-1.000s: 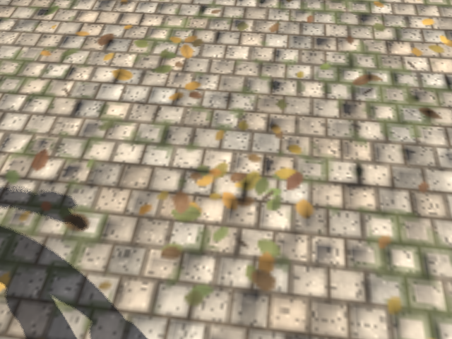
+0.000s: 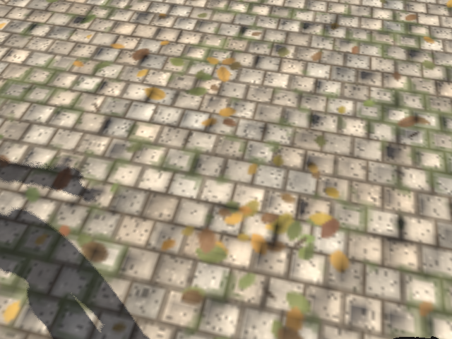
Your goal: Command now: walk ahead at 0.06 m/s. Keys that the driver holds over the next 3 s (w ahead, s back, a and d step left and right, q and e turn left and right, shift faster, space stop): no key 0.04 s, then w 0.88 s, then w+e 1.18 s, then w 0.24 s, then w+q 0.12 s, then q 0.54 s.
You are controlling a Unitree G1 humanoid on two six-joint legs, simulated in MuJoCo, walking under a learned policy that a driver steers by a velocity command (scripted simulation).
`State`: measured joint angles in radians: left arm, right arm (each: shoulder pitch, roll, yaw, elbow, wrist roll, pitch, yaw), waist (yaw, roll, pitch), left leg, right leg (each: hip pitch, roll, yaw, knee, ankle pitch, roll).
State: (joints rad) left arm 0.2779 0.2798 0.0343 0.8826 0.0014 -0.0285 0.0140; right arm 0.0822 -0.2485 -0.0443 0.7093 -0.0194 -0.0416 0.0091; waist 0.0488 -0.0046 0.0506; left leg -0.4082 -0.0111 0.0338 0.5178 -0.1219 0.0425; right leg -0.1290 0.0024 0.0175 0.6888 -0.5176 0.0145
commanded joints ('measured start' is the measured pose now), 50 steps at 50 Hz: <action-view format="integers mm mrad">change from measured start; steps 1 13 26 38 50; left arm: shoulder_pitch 45 71 163 174 17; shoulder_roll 121 72 102 160 46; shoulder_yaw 24 33 25 53 42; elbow -44 16 32 67 -45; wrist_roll -23 -3 0 -19 -22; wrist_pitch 17 -8 -67 -26 -39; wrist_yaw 0 -1 4 8 3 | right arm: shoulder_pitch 117 0 -87 39 106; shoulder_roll -104 -179 -64 -163 -119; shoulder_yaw -23 -58 -35 -59 -37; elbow -9 32 14 32 152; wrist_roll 15 54 32 45 8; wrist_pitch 3 7 -32 -51 -77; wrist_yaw -1 -25 7 39 12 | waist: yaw -65 29 21 -125 -23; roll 147 119 -104 -133 68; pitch -228 -90 19 -98 -9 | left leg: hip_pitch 425 -5 -377 185 215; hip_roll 332 206 80 -28 227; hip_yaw -397 -218 -39 54 -133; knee -154 -349 291 -37 -412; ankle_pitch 378 -452 119 55 144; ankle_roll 251 134 -53 73 193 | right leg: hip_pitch -304 0 132 179 -525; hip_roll -36 -21 -216 -238 -179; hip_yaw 71 -97 126 -9 64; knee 369 -140 -593 -206 371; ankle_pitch -176 240 340 1066 360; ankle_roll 40 -66 -169 -125 -19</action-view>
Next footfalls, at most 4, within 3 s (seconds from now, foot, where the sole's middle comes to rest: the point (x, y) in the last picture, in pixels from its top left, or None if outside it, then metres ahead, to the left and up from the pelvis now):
0.30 right None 0.08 -0.13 -0.77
0.78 left None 0.41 0.13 -0.77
1.30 right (279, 256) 0.72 -0.11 -0.77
1.80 left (245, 174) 1.05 0.01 -0.77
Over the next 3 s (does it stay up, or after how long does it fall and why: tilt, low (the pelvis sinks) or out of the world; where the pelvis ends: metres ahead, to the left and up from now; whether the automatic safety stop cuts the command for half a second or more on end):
stays up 1.30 -0.34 0.00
